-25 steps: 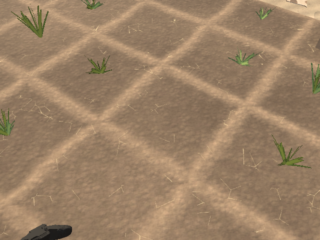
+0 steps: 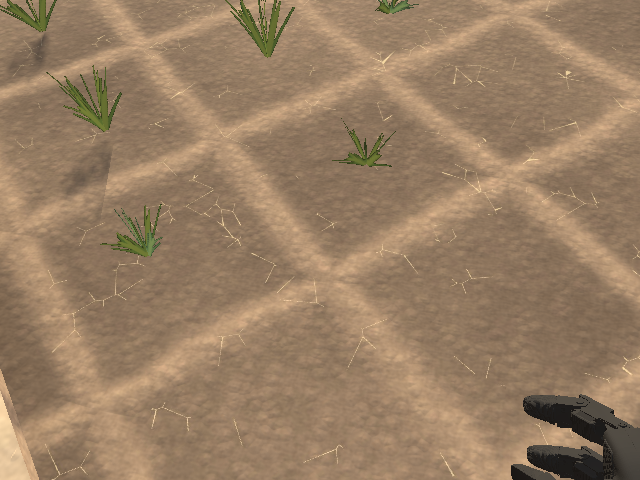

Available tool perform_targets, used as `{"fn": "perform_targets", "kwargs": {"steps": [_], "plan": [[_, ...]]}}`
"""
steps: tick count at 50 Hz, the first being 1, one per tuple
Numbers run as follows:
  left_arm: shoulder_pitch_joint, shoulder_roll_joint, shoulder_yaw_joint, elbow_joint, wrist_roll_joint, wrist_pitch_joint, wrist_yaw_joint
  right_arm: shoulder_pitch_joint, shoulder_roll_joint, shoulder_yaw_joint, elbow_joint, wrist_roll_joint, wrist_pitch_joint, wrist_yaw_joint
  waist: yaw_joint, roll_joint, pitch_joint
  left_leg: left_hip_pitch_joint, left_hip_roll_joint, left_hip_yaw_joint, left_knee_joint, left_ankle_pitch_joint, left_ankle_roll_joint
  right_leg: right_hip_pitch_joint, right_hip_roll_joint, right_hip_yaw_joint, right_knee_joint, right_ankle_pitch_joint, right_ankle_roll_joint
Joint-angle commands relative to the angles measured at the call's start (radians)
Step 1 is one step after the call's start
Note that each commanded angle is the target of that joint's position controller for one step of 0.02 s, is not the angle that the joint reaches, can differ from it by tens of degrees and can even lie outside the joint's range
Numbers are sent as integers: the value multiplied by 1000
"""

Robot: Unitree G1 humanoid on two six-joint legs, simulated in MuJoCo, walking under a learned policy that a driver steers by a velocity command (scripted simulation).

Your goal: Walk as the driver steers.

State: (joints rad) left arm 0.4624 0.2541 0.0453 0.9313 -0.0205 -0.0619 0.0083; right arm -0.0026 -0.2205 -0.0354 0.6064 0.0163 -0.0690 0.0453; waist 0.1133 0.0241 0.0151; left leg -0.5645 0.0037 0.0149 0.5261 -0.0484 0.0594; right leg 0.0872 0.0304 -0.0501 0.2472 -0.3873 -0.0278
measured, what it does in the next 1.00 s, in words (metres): walks ahead, turning right: left foot, then right foot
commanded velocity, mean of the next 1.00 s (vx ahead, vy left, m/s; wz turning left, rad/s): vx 0.41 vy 0.00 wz -0.43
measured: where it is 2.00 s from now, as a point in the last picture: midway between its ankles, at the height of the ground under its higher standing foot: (445, 420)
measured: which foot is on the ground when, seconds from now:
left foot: up 0.00-0.02, down 0.04-0.58, up 0.60-0.98, down 1.00-1.00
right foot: down 0.00-0.06, up 0.08-0.54, down 0.56-1.00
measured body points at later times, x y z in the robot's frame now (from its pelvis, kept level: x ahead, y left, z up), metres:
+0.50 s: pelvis +0.27 -0.03 +0.00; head +0.30 -0.04 +0.45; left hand +0.51 +0.17 -0.09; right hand +0.23 -0.31 -0.13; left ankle +0.15 +0.11 -0.73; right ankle +0.40 -0.19 -0.70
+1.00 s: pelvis +0.50 -0.11 +0.00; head +0.53 -0.13 +0.45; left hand +0.73 +0.10 -0.10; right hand +0.56 -0.43 -0.09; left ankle +0.67 -0.08 -0.73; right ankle +0.40 -0.17 -0.73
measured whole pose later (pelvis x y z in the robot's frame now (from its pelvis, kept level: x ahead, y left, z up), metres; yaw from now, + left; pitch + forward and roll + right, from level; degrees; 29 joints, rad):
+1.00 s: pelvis +0.50 -0.11 +0.00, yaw -31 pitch +2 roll -1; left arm 0.27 0.30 0.08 0.71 -0.01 0.01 0.04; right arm 0.06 -0.28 -0.05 0.73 -0.01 -0.08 0.01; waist 0.05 0.03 0.03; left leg -0.48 -0.02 -0.07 0.49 0.02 -0.03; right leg -0.19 0.14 0.18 0.54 -0.36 -0.06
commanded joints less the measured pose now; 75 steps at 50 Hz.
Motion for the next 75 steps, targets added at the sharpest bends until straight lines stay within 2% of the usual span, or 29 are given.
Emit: {"fn": "perform_targets", "kwargs": {"steps": [1, 2, 3, 4, 5, 7, 12, 21, 25, 28, 29, 30, 31, 32, 34, 39, 45, 49, 50, 51, 52, 53, 54, 57, 60, 66, 70, 72, 75], "plan": [[-24, 187, 37, -41, -3, 7, 5, 160, -152, -63, -28, -4, -19, -7, -190, -121, -108, 339, -48, 32, -76, 6, 74, -46, -239, 101, 272, 1101, -94], [-60, 170, 27, -71, 9, 1, 3, 356, -212, -84, 15, -20, -16, -23, -272, -93, -246, 695, 90, -106, -13, 77, 132, -276, -198, 94, 515, 874, -68], [49, 43, -15, -96, 18, -14, -5, 434, -294, -99, 36, -32, -12, -31, -230, 149, -398, 1062, 387, -555, -46, -10, 282, -680, -26, 57, 914, 113, -4], [37, 123, 6, -67, 1, -32, -13, 455, -206, -81, 43, -19, -3, -38, -259, 132, -451, 1028, 425, -705, -139, -121, 302, -767, -16, 195, 1054, -187, -2], [-54, 182, 30, -108, -26, -36, -14, 371, -175, -65, 46, -13, 0, -43, -238, 101, -250, 862, 384, -529, -183, -133, 249, -832, -67, 184, 1074, -116, 1], [-144, 147, 31, -128, -15, -28, -6, 248, -119, -48, 56, -18, -10, -36, -168, 32, -67, 583, 287, -320, -277, -81, 184, -796, -134, 144, 969, 20, 10], [-114, 75, 33, -133, -6, 28, 7, 176, -114, -56, 106, -32, -51, -28, -82, 42, 19, 354, 244, -90, -414, 43, 162, -711, -173, 165, 874, 170, 47], [-399, 56, 13, -254, 2, 19, -43, 282, -202, -80, 194, -9, -28, -57, -174, -1, 79, 530, 256, 117, -391, 116, 108, -756, -147, 77, 435, 447, 9], [-425, 93, 26, -309, 3, 25, -64, 297, -243, -94, 211, 7, 4, -62, -152, 31, 55, 664, 291, 156, -243, 420, 70, -717, -90, 0, 386, 250, -51], [-72, 222, 100, -233, -3, 36, -48, 281, -240, -84, 195, 6, 21, -72, 38, 0, -154, 470, 213, 219, 292, 574, -7, -165, 14, -8, 311, 254, -146], [-18, 359, 132, -225, -12, 35, -33, 364, -121, -42, 139, -32, 1, -61, -21, -260, -250, 7, 63, 204, 691, -131, -83, 220, -253, 498, 268, 149, -320], [-13, 318, 110, -263, -5, 20, -37, 327, -127, -30, 132, -22, -40, -47, -9, -214, -409, -156, -51, -49, 849, -557, -84, 338, -375, 902, 79, 39, -413], [-35, 244, 86, -257, 8, 7, -43, 206, -200, -51, 102, 22, -61, -36, 24, -137, -301, -253, 6, -109, 867, -482, -58, 281, -348, 772, 45, 81, -345], [-88, 218, 78, -258, 7, -1, -43, 170, -189, -45, 89, 25, -73, -38, -8, -100, -192, -256, 47, -99, 797, -398, -39, 145, -308, 637, 51, 161, -308], [-228, 162, 59, -295, 18, -2, -35, 185, -201, -57, 110, -17, -64, -54, -98, -61, -76, -113, 104, -92, 657, -313, -57, -131, -239, 433, 55, 550, -260], [-241, 204, 73, -300, 15, 10, -3, 184, -143, -45, 98, -34, -11, -66, -138, -68, -77, 7, 47, -51, 424, -187, -135, -320, -153, 264, 68, 916, -237], [-199, 201, 74, -280, 1, 59, 26, 33, -146, -35, 58, -18, -4, -46, -80, -135, -112, 119, -37, -76, 84, 47, -140, -316, -118, 321, 147, 664, -152], [-243, 157, 58, -286, 8, 61, 34, 108, -182, -51, 79, -30, -22, -37, -128, -150, -107, 205, -13, -91, -61, 72, -80, -253, -134, 411, 282, 554, -119], [-236, 127, 48, -289, 14, 56, 33, 133, -196, -54, 82, -44, -32, -40, -138, -118, -127, 305, 32, -108, -123, 239, -46, -270, -78, 389, 365, 498, -84], [-176, 79, 32, -298, 34, 49, 31, 158, -244, -57, 71, -65, -34, -48, -111, 34, -208, 500, 202, -261, -83, 617, 29, -372, 14, 313, 558, 206, -37], [-33, 74, 26, -285, 17, 50, 28, 187, -248, -58, 86, -78, -19, -47, -64, 255, -281, 664, 399, -539, -98, 734, 233, -558, 121, 254, 774, -331, 26], [-6, 160, 42, -256, 15, 61, 27, 172, -186, -44, 82, -41, -9, -42, -65, 176, -284, 611, 418, -633, -136, 449, 260, -591, 55, 274, 871, -325, 60], [-103, 204, 57, -256, 10, 82, 32, 139, -146, -30, 71, -28, -1, -40, -96, 98, -207, 549, 351, -534, -144, 271, 219, -612, 28, 255, 924, -265, 84], [-175, 149, 48, -257, 20, 125, 40, 56, -134, -14, 79, -35, 28, -37, -77, 92, -96, 322, 219, -358, -228, -46, 137, -522, -28, 198, 800, -140, 111], [-200, 75, 23, -244, 29, 108, 33, 66, -160, -25, 99, -27, 48, -39, -96, 155, -77, 288, 129, -271, -232, -58, 117, -393, -16, 105, 505, -104, 113], [-193, 136, 47, -217, 29, 87, 37, 101, -210, -45, 98, 6, 69, -58, -88, 112, -94, 236, 129, -365, -202, -224, 80, -221, -23, 106, 201, 163, 21], [-239, 180, 66, -235, 51, 75, 43, 87, -170, -46, 76, 0, 59, -50, -100, -235, -19, 53, -74, -67, 170, -345, -44, -254, -295, 347, 66, 251, -146], [-280, 173, 63, -259, 48, 56, 53, 124, -195, -66, 86, 0, 70, -47, -100, -196, -29, -24, -33, -75, 457, -500, -76, -214, -395, 374, 98, 595, -212], [-313, 175, 66, -253, 18, 52, 54, 142, -144, -55, 86, 8, 96, -44, -111, -145, -27, -70, 9, -61, 468, -431, -116, -141, -340, 234, 144, 730, -171]]}}
Next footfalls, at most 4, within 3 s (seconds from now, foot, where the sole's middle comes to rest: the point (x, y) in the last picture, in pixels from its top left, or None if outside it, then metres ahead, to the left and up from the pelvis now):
0.04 left None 0.19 0.11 -0.77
0.56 right None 0.44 -0.19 -0.77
1.00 left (422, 372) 0.70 -0.10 -0.77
1.32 right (504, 468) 0.51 -0.26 -0.77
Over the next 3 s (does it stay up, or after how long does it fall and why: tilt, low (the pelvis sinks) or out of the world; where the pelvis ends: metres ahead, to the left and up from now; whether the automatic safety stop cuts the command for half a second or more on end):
stays up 0.66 -0.24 0.02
